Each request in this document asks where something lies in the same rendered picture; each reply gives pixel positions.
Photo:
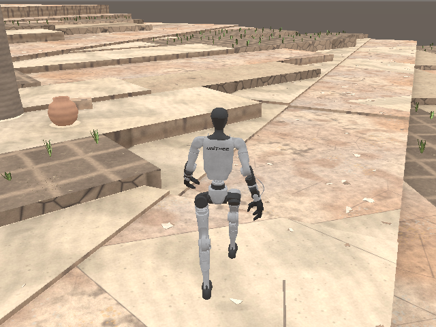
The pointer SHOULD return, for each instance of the right robot foot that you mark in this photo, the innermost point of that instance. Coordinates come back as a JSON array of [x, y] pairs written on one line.
[[232, 253]]

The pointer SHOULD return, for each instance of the robot left upper arm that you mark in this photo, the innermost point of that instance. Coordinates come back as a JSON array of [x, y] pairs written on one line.
[[193, 153]]

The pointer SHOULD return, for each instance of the right robot forearm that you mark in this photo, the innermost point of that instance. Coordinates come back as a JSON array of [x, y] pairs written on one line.
[[252, 185]]

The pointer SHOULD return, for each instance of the robot right upper arm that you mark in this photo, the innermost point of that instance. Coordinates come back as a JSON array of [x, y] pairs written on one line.
[[240, 145]]

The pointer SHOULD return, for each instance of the robot left shin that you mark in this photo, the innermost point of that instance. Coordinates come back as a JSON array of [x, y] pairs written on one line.
[[204, 264]]

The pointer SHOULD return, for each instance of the left robot forearm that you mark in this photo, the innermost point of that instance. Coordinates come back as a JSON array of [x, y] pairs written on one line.
[[187, 174]]

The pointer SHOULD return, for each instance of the robot right hand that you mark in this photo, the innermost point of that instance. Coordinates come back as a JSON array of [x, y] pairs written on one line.
[[259, 210]]

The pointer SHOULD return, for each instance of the robot left hand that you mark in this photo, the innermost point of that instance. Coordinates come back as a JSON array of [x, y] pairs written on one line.
[[190, 185]]

